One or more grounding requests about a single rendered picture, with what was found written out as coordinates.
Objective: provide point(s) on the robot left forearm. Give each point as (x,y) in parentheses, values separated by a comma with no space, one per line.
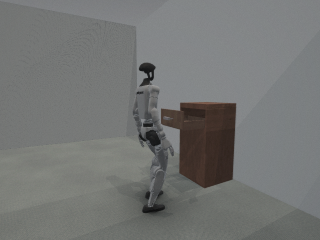
(137,121)

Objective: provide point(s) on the left robot upper arm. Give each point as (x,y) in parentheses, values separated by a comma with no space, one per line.
(135,103)

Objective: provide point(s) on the right robot upper arm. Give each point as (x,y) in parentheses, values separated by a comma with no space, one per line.
(153,97)

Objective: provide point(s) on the robot right hand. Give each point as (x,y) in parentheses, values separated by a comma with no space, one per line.
(165,144)

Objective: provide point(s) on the robot left thigh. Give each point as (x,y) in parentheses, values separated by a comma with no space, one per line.
(155,162)

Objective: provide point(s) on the drawer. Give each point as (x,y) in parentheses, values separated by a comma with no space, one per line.
(180,121)

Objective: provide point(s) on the robot right thigh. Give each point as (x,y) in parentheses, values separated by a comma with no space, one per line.
(163,162)

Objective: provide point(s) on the robot thigh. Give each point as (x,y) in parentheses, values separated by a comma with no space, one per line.
(155,162)
(163,162)

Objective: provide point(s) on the robot left hand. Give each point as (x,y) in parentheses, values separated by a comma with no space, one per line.
(140,140)

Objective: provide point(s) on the cabinet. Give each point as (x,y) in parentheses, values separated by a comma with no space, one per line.
(206,155)

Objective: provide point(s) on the handle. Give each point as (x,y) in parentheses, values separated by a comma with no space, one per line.
(167,118)

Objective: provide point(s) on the robot right forearm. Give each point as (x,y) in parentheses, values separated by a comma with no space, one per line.
(157,124)

